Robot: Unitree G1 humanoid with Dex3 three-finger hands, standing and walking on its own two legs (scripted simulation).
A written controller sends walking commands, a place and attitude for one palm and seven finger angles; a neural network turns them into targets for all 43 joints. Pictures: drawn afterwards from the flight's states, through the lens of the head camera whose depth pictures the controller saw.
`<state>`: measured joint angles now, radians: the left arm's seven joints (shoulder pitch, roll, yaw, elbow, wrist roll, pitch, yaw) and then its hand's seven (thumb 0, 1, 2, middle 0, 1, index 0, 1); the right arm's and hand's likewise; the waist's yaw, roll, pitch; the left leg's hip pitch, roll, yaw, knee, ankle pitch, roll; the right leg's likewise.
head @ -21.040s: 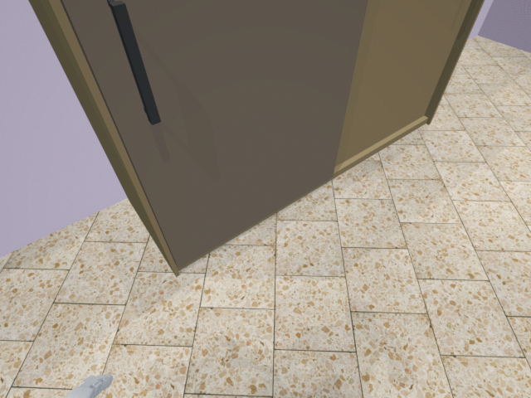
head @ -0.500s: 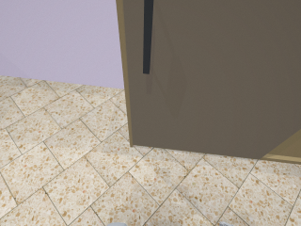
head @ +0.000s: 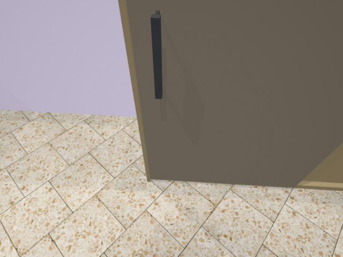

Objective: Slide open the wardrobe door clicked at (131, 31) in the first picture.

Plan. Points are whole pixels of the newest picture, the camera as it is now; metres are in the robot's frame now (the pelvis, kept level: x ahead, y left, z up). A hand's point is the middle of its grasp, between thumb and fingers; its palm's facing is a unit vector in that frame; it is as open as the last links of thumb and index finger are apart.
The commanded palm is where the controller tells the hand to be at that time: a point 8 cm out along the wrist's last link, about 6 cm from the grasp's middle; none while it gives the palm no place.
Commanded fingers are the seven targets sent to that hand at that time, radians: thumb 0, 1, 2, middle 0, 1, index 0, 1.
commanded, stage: look again from close up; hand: left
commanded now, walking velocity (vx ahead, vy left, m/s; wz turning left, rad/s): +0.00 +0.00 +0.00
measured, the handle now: (158, 59) +0.64 +0.08 +0.13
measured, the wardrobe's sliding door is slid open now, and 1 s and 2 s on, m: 0.00 0.00 0.00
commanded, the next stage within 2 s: shuffle to correct the standing spot in 0.86 s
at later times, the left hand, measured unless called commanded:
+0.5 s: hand out of the picture -0.01 +0.14 -0.18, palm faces +0.04 -0.99 -0.14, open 7.3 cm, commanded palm none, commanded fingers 0.00 0.90 0.90 -0.20 -0.30 -0.20 -0.30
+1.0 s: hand out of the picture +0.00 +0.14 -0.17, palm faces +0.04 -0.99 -0.16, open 7.4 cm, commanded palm none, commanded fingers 0.00 0.90 0.90 -0.20 -0.30 -0.20 -0.30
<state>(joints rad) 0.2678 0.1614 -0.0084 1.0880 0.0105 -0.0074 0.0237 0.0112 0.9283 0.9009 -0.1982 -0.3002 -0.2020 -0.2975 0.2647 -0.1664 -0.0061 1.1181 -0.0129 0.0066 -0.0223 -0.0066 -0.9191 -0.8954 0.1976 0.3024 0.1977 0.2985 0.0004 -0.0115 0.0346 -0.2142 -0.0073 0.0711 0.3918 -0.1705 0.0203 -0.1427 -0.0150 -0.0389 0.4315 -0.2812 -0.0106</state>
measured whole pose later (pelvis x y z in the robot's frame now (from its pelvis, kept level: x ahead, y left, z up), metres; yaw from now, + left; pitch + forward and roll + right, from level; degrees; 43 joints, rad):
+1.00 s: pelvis +0.03 -0.01 +0.00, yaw +0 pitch +0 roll +1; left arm 0.34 0.11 -0.01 1.13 0.01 -0.02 0.04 0.00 0.91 0.90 -0.20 -0.30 -0.20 -0.30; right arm 0.29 -0.12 0.01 1.16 -0.01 -0.01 -0.04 0.01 -0.92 -0.90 0.20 0.30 0.20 0.30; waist 0.00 -0.01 0.03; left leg -0.16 0.00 0.06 0.39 -0.22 0.00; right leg -0.07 0.00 -0.05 0.39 -0.31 -0.03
